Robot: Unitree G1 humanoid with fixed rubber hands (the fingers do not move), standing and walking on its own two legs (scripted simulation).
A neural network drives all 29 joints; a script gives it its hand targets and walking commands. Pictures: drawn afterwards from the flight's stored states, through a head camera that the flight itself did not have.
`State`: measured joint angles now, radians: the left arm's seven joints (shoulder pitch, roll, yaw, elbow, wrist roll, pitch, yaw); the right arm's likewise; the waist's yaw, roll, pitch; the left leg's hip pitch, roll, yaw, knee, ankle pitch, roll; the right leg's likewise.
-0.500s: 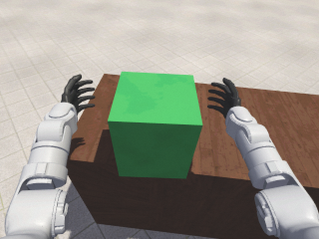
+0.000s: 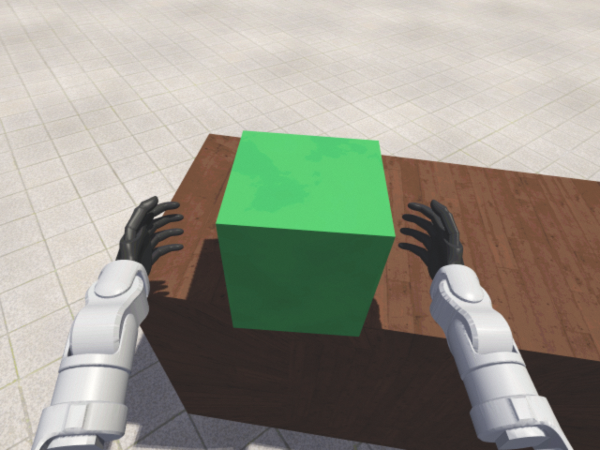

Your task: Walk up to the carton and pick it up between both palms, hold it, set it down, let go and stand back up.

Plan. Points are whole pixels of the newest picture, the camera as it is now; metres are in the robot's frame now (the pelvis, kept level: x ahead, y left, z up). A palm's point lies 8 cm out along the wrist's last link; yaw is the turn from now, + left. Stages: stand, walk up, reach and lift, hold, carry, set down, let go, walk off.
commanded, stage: set down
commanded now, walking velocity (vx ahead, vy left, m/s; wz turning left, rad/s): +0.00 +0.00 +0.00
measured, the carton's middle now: (303, 237) +0.43 +0.00 +0.04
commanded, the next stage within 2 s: let go in 1.80 s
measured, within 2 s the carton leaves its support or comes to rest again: neither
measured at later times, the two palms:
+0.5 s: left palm (128, 332) +0.26 +0.23 +0.04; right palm (450, 324) +0.27 -0.19 +0.05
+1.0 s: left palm (124, 389) +0.21 +0.23 -0.01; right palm (455, 375) +0.22 -0.20 +0.00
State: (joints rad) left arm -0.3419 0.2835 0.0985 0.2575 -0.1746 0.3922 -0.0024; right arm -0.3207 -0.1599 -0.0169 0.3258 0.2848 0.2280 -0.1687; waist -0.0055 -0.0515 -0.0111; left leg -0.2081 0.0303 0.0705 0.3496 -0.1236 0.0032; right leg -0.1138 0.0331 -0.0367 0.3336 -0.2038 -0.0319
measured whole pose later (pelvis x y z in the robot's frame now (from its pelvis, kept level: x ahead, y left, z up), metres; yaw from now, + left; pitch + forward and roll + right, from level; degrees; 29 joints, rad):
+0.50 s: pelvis +0.02 +0.00 +0.00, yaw +0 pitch +0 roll +0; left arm 0.09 0.28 0.02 0.09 -0.24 0.11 -0.02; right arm 0.14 -0.13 0.00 0.03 0.21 0.11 -0.11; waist 0.04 -0.03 -0.02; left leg -0.19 0.03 0.08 0.32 -0.14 0.00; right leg -0.09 0.03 -0.03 0.31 -0.22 -0.04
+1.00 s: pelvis +0.03 +0.00 +0.00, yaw +0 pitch -2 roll +0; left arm 0.29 0.28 0.00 0.21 -0.17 -0.04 -0.05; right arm 0.32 -0.15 0.05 0.18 0.18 -0.07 -0.08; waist 0.03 -0.03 0.02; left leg -0.13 0.02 0.07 0.32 -0.16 0.00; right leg -0.03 0.03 -0.03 0.28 -0.23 -0.04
